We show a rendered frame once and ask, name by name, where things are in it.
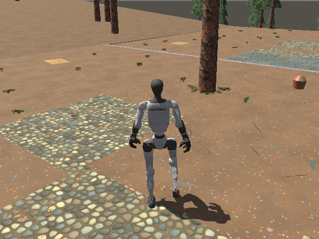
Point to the left robot forearm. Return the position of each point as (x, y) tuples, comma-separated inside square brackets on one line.
[(134, 132)]

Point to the right robot hand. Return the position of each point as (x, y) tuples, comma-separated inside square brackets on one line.
[(187, 144)]

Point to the right robot forearm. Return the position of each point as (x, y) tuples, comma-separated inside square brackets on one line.
[(183, 132)]

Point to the robot left upper arm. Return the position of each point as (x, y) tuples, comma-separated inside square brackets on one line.
[(139, 115)]

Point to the left robot hand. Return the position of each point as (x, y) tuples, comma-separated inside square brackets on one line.
[(134, 141)]

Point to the robot head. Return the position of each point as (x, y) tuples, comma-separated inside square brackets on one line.
[(157, 87)]

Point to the robot right upper arm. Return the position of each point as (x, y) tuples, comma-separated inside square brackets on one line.
[(176, 113)]

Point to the robot right foot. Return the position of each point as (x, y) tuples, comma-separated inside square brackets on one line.
[(175, 193)]

